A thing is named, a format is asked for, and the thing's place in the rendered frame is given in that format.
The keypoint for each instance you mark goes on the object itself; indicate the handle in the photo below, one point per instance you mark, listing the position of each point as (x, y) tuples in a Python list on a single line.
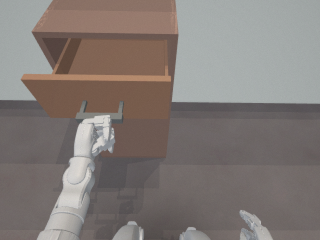
[(116, 118)]

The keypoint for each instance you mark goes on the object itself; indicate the right robot thigh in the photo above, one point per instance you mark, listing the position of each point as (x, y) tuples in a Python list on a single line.
[(193, 235)]

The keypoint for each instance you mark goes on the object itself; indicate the right robot hand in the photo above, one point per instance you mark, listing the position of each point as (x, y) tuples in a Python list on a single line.
[(259, 232)]

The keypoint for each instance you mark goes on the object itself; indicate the drawer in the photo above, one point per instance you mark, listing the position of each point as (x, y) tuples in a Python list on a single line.
[(104, 72)]

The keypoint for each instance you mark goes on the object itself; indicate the right robot shin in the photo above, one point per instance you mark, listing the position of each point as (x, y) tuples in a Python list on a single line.
[(191, 228)]

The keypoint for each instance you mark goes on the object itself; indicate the cabinet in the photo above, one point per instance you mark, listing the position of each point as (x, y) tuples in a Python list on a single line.
[(116, 19)]

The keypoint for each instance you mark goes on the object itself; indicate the left robot hand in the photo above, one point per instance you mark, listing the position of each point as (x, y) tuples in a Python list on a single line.
[(86, 136)]

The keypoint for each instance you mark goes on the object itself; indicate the left robot forearm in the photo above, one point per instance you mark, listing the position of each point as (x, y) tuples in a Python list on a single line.
[(69, 212)]

